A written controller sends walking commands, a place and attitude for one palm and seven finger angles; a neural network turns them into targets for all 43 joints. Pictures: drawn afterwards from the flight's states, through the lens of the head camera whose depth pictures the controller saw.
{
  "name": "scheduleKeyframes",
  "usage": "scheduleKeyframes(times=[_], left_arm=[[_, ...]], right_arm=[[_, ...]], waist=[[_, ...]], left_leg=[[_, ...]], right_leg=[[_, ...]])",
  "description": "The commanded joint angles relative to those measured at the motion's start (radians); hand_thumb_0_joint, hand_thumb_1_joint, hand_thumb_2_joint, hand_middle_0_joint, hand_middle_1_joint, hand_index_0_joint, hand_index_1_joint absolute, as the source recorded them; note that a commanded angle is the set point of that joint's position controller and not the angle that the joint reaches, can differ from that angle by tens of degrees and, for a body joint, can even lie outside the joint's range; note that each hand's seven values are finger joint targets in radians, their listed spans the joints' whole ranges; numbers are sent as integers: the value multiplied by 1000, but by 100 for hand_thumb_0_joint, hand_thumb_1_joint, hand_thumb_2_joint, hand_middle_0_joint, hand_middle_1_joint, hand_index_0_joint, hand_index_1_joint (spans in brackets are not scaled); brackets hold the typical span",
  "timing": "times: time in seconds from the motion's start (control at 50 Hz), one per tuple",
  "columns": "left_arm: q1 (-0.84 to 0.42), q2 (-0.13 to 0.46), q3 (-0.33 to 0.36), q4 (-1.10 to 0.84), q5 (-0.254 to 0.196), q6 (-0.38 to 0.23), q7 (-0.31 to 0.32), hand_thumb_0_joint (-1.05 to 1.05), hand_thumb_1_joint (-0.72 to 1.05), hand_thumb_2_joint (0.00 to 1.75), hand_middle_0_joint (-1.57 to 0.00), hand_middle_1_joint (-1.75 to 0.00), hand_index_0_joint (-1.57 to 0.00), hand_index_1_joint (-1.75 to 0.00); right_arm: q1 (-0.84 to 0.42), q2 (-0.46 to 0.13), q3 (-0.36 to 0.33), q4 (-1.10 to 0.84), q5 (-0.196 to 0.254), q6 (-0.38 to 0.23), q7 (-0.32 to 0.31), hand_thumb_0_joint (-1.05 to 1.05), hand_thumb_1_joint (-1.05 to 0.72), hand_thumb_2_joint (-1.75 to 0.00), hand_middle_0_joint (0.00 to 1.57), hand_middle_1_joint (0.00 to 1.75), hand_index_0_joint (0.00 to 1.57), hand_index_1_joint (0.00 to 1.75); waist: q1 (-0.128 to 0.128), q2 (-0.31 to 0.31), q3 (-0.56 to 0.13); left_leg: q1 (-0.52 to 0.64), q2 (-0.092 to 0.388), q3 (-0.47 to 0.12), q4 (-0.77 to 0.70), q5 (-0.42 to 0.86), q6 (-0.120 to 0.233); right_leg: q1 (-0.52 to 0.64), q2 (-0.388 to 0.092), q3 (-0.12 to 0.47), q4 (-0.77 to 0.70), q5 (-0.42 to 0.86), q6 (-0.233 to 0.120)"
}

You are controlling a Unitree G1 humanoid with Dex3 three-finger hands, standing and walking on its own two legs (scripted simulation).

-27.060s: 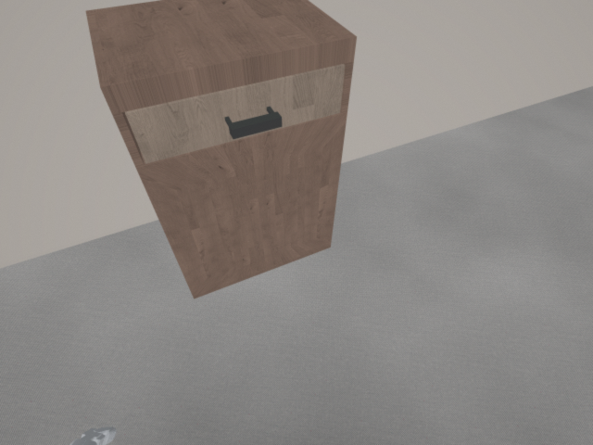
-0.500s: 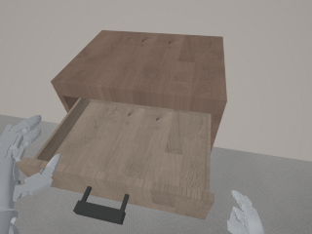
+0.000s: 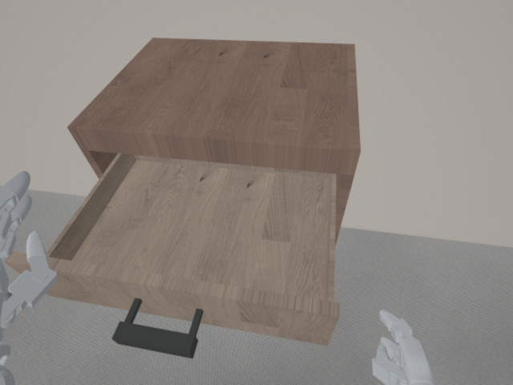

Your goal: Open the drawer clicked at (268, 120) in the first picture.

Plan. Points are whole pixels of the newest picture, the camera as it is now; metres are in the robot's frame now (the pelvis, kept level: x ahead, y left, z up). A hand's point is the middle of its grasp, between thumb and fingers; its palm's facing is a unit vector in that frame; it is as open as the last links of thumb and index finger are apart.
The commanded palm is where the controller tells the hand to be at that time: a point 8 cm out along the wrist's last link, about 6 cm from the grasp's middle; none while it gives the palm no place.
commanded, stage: step back with the hand held close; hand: left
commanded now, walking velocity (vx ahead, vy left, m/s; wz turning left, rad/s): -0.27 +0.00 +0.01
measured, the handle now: (161, 324) +0.21 +0.19 -0.04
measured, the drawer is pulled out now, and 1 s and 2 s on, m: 0.28 0.28 0.28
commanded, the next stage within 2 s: stop stepping back and stand still in 1.46 s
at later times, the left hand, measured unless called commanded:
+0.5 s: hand (30, 322) +0.14 +0.25 +0.16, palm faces +0.38 -0.78 -0.49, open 7.4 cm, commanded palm +0.08 +0.29 +0.18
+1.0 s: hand (48, 349) +0.12 +0.21 +0.16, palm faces +0.31 -0.82 -0.48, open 7.4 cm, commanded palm +0.04 +0.28 +0.18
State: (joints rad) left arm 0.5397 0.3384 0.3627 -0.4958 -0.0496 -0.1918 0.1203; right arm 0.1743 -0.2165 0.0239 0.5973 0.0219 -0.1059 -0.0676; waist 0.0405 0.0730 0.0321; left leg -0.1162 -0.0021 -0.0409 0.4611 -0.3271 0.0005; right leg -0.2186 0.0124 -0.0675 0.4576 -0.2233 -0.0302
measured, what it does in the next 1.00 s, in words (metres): shifts its weight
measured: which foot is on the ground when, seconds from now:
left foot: down 0.00-0.94, up 0.96-1.00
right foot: down 0.00-1.00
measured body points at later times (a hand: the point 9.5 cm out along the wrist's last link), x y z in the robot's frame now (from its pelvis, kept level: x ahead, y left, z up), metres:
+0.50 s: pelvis -0.05 +0.01 -0.01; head -0.01 +0.00 +0.44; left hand +0.12 +0.29 +0.19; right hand +0.13 -0.22 -0.10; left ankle -0.05 +0.12 -0.74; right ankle +0.02 -0.10 -0.74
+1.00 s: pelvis -0.08 -0.01 -0.01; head -0.03 -0.01 +0.43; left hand +0.10 +0.26 +0.19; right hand +0.11 -0.23 -0.10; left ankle -0.07 +0.12 -0.72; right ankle -0.03 -0.10 -0.74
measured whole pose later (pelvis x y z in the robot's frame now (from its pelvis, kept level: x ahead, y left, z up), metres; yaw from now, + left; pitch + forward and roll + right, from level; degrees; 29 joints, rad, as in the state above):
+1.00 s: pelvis -0.08 -0.01 -0.01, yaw +1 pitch +3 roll +1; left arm 0.62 0.38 0.37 -0.65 -0.05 -0.25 0.13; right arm 0.14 -0.19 -0.01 0.57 0.02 -0.08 -0.04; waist -0.02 -0.01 0.06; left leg -0.45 -0.03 -0.04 0.78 -0.38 -0.01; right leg -0.44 0.00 -0.04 0.61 -0.23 -0.04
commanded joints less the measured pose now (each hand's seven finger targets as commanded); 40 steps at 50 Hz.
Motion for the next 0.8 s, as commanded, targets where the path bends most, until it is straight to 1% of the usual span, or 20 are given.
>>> scheduleKeyframes(times=[0.0,0.02,0.1,0.12,0.16,0.22,0.24,0.32,0.36,0.42,0.44,0.52,0.56,0.6,0.62,0.66,0.68,0.72,0.74,0.78], left_arm=[[61,151,98,-210,11,-85,18,0,90,90,-20,-30,-20,-30],[74,164,116,-217,10,-86,21,0,90,90,-20,-30,-20,-30],[132,191,147,-239,9,-90,30,0,90,90,-20,-30,-20,-30],[125,220,170,-268,9,-94,35,0,90,90,-20,-30,-20,-30],[151,208,165,-262,4,-97,36,0,90,90,-20,-30,-20,-30],[143,230,186,-284,3,-99,44,0,90,90,-20,-30,-20,-30],[143,209,167,-282,3,-101,44,0,90,90,-20,-30,-20,-30],[111,208,161,-279,7,-99,53,0,90,90,-20,-30,-20,-30],[98,195,145,-285,10,-102,56,0,90,90,-20,-30,-20,-30],[73,207,149,-296,13,-103,61,0,90,90,-20,-30,-20,-30],[70,194,138,-287,10,-103,61,0,90,90,-20,-30,-20,-30],[62,221,155,-304,11,-108,67,0,90,90,-20,-30,-20,-30],[66,204,138,-324,7,-113,67,0,90,90,-20,-30,-20,-30],[85,209,150,-324,11,-116,73,0,90,90,-20,-30,-20,-30],[86,221,163,-329,15,-115,76,0,90,90,-20,-30,-20,-30],[85,206,163,-342,23,-122,76,0,90,90,-20,-30,-20,-30],[90,204,168,-333,26,-123,75,0,90,90,-20,-30,-20,-30],[93,216,180,-320,24,-121,70,0,90,90,-20,-30,-20,-30],[97,194,160,-327,18,-125,64,0,90,90,-20,-30,-20,-30],[106,181,149,-340,10,-129,54,0,90,90,-20,-30,-20,-30]], right_arm=[[-101,-103,-61,-175,6,-20,-8,0,-90,-90,20,30,20,30],[-117,-105,-64,-180,6,-18,-6,0,-90,-90,20,30,20,30],[-111,-97,-81,-202,17,8,-6,0,-90,-90,20,30,20,30],[-121,-103,-82,-205,17,7,-6,0,-90,-90,20,30,20,30],[-109,-98,-83,-210,18,10,-8,0,-90,-90,20,30,20,30],[-115,-104,-86,-212,17,6,-13,0,-90,-90,20,30,20,30],[-103,-99,-83,-212,16,4,-15,0,-90,-90,20,30,20,30],[-101,-111,-82,-207,12,-9,-17,0,-90,-90,20,30,20,30],[-86,-112,-79,-207,11,-16,-18,0,-90,-90,20,30,20,30],[-81,-115,-79,-205,9,-24,-17,0,-90,-90,20,30,20,30],[-69,-108,-75,-203,9,-25,-15,0,-90,-90,20,30,20,30],[-64,-113,-81,-197,7,-29,-12,0,-90,-90,20,30,20,30],[-58,-115,-77,-196,4,-31,-11,0,-90,-90,20,30,20,30],[-70,-112,-74,-201,2,-33,-13,0,-90,-90,20,30,20,30],[-81,-117,-76,-204,3,-38,-15,0,-90,-90,20,30,20,30],[-91,-115,-70,-213,3,-46,-17,0,-90,-90,20,30,20,30],[-89,-111,-72,-212,3,-50,-16,0,-90,-90,20,30,20,30],[-96,-106,-82,-204,-2,-57,-13,0,-90,-90,20,30,20,30],[-83,-101,-82,-200,-6,-59,-10,0,-90,-90,20,30,20,30],[-69,-104,-87,-177,-15,-62,-3,0,-90,-90,20,30,20,30]], waist=[[-37,-26,-149],[-34,-9,-180],[-40,-87,-200],[-40,-63,-220],[-41,-57,-200],[-40,-41,-193],[-40,-40,-184],[-39,-15,-136],[-41,-30,-123],[-46,-44,-115],[-47,-80,-114],[-54,-123,-114],[-55,-127,-121],[-51,-86,-117],[-51,-22,-115],[-44,84,-121],[-37,97,-126],[-34,82,-150],[-35,77,-142],[-37,77,-157]], left_leg=[[-52,72,-22,-41,334,48],[-48,80,-31,-48,373,46],[-125,92,-49,-17,408,41],[-123,85,-48,-4,401,38],[-152,89,-61,-5,395,36],[-185,100,-79,-19,328,45],[-206,104,-85,-26,318,46],[-289,117,-100,-54,177,62],[-338,121,-103,-62,114,70],[-352,99,-90,-28,31,71],[-352,86,-83,-10,-9,68],[-281,44,-60,72,-92,60],[-257,46,-63,73,-101,58],[-287,72,-89,14,-103,66],[-316,96,-110,-42,-98,73],[-482,172,-175,-149,-58,102],[-521,194,-194,-156,22,105],[-461,212,-185,-124,212,102],[-424,220,-187,-111,293,102],[-297,227,-164,-43,532,97]], right_leg=[[80,-154,120,-26,319,2],[83,-147,110,-1,325,7],[108,-151,102,39,369,7],[99,-158,113,44,359,-2],[82,-155,107,58,342,-5],[55,-141,114,69,262,4],[60,-136,100,81,243,7],[31,-123,121,92,126,15],[38,-119,123,101,89,19],[9,-140,171,60,42,7],[-6,-153,183,33,-6,3],[-108,-199,253,-88,-125,-25],[-131,-204,230,-92,-161,-27],[-111,-175,195,-56,-165,-9],[-85,-144,167,-12,-150,5],[79,-74,92,173,-28,37],[124,-54,70,241,47,43],[93,-55,73,284,52,43],[54,-53,72,289,-3,40],[-4,-58,77,236,37,33]])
